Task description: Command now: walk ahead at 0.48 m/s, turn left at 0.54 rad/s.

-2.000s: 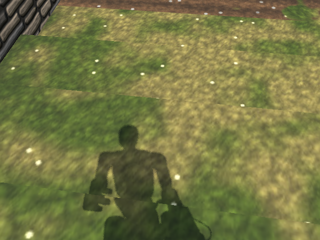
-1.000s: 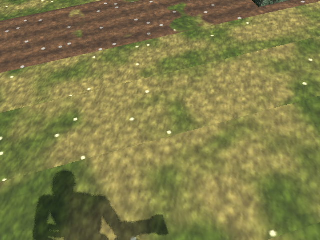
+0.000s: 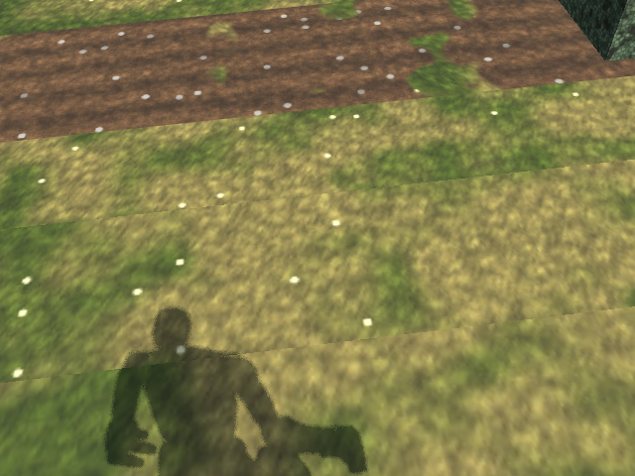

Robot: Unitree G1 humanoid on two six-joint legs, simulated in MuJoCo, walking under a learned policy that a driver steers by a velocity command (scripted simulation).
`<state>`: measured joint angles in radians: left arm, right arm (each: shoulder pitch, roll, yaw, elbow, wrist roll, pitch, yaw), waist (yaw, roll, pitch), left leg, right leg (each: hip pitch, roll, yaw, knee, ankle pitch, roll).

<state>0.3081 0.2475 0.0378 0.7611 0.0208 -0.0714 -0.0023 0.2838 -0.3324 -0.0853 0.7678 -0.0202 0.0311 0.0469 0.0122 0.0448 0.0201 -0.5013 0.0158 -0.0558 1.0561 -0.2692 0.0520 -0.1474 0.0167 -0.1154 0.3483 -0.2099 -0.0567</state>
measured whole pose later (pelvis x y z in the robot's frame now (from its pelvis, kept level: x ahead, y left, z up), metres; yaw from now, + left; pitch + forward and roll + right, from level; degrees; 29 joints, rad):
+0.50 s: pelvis +0.29 +0.09 -0.17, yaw +15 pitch +0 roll -3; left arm 0.53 0.23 0.03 1.00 0.02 -0.06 0.04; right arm 0.02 -0.25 -0.06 0.84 -0.06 -0.02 0.04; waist 0.10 0.03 0.07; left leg -0.37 -0.01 0.09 0.43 0.10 0.12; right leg -0.05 -0.12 -0.18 1.48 -0.80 0.00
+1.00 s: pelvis +0.55 +0.13 -0.19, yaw +19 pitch -1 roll +1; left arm 0.13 0.21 0.05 0.86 0.02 -0.06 -0.01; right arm 0.39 -0.24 -0.05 1.01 -0.02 -0.04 0.00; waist -0.03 0.03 0.05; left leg -0.24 -0.06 0.00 1.01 -0.46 0.10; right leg -0.36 0.00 -0.08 0.60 -0.22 -0.07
